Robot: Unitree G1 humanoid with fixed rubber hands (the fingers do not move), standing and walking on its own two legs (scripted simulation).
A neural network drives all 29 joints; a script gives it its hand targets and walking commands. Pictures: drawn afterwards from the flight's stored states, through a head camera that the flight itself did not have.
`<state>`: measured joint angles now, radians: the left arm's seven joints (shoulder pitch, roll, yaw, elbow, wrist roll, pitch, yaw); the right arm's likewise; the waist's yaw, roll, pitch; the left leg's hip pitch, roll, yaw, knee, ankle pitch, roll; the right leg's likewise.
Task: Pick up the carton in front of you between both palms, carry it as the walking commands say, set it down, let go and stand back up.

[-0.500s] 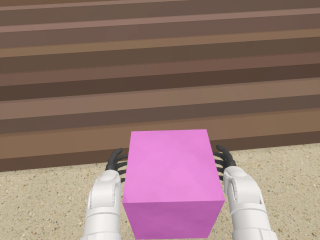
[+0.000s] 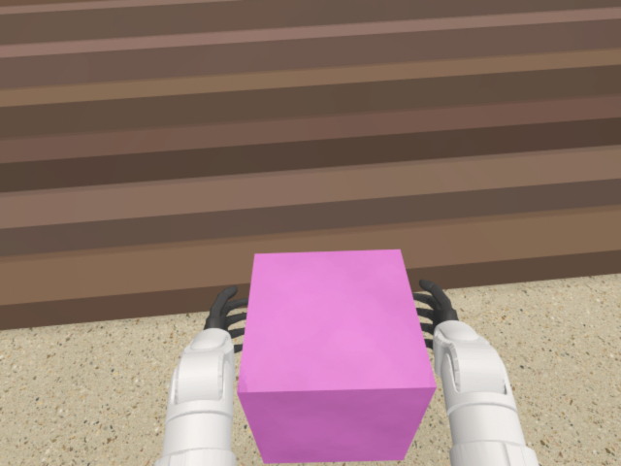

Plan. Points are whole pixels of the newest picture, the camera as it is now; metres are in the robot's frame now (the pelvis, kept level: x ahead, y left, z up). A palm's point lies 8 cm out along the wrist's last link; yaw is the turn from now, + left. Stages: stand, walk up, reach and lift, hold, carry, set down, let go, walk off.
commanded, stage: hold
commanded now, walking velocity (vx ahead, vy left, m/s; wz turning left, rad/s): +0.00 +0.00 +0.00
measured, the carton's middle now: (330, 359) +0.30 +0.00 -0.02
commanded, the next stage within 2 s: carry in 0.44 s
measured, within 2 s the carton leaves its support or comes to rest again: neither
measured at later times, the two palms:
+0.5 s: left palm (217, 342) +0.29 +0.15 +0.05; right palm (445, 335) +0.29 -0.15 +0.05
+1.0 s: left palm (233, 264) +0.40 +0.14 +0.08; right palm (433, 268) +0.39 -0.16 +0.07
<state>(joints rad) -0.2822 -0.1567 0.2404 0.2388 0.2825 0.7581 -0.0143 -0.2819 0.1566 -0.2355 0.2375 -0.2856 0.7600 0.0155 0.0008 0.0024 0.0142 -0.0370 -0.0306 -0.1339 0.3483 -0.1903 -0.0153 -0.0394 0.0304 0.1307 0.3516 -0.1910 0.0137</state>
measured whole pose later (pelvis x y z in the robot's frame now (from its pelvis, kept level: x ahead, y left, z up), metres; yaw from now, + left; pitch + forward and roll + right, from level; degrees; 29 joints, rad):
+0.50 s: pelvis +0.00 +0.00 +0.00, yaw +0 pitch -5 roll +0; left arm -0.26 -0.15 0.22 0.21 0.27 0.77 -0.01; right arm -0.26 0.15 -0.22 0.21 -0.27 0.77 0.01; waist 0.00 0.00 -0.02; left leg -0.09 -0.03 -0.12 0.38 -0.21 -0.01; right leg -0.09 0.02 0.12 0.39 -0.21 0.02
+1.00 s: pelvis +0.15 +0.01 -0.02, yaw +0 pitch +6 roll -1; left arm -0.01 -0.13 0.05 -0.45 0.04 1.12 0.12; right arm 0.02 0.13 -0.06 -0.49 -0.05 1.14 -0.14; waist -0.04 0.05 -0.16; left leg -0.16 0.08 0.05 0.58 -0.46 -0.02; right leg -0.38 0.00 -0.19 0.54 -0.23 -0.04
